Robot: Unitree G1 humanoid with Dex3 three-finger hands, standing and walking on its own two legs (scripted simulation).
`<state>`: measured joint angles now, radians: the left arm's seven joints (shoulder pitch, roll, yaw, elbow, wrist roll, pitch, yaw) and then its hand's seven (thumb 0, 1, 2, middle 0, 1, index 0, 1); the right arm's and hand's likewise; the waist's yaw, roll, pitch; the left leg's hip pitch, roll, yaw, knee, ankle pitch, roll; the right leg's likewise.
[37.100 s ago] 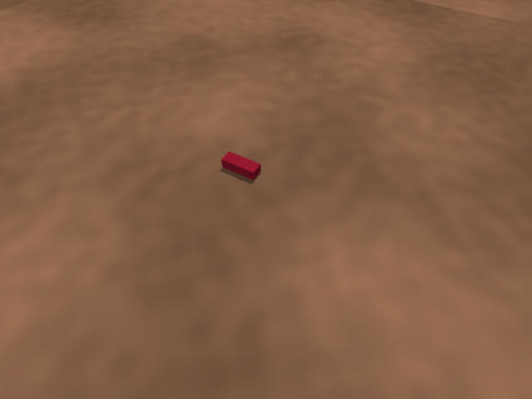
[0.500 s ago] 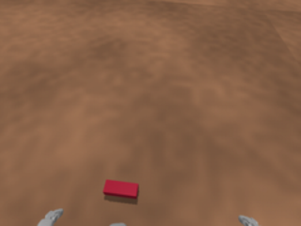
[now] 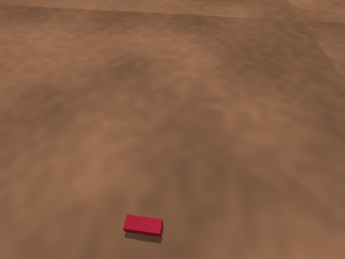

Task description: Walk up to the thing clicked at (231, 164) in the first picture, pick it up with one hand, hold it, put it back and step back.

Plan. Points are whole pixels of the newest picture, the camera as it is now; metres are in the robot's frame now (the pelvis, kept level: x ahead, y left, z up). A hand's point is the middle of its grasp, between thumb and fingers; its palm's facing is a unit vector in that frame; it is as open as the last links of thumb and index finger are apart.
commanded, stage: stand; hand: left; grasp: from above
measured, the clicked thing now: (143, 225) +0.42 +0.18 -0.75
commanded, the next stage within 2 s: step back in 1.74 s
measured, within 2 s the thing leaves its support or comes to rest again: neither
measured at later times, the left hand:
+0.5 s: hand out of the picture +0.06 +0.24 -0.16, palm faces +0.02 -0.94 -0.34, open 7.4 cm
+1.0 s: hand out of the picture +0.06 +0.24 -0.15, palm faces +0.02 -0.94 -0.35, open 7.4 cm
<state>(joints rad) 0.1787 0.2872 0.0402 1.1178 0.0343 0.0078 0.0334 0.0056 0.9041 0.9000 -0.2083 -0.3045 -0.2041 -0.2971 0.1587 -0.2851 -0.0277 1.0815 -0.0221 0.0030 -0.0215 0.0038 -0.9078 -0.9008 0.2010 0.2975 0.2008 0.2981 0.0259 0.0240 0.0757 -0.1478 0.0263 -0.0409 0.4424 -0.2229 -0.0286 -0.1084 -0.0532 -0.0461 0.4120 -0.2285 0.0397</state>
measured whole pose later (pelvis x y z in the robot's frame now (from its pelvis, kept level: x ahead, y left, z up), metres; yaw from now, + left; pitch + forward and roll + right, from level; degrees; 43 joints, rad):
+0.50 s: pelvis +0.00 +0.00 +0.00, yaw +0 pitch -4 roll +0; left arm 0.11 0.31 0.04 1.16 0.02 0.00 0.02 0.00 0.90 0.90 -0.21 -0.30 -0.20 -0.30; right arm 0.14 -0.32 -0.01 1.13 -0.02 0.00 -0.01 0.00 -0.91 -0.90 0.20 0.30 0.20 0.30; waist 0.01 0.02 0.08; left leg -0.12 0.03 -0.04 0.37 -0.18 -0.03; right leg -0.09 -0.05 -0.04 0.35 -0.19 0.03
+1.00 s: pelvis +0.00 -0.01 +0.00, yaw +0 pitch -4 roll +0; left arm 0.12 0.32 0.04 1.16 0.02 0.00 0.01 0.00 0.90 0.90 -0.21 -0.30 -0.20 -0.30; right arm 0.12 -0.33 0.00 1.13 -0.01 -0.01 -0.01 0.00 -0.91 -0.90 0.20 0.30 0.20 0.30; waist 0.01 0.02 0.07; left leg -0.12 0.04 -0.04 0.36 -0.18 -0.04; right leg -0.09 -0.04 -0.04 0.34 -0.19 0.03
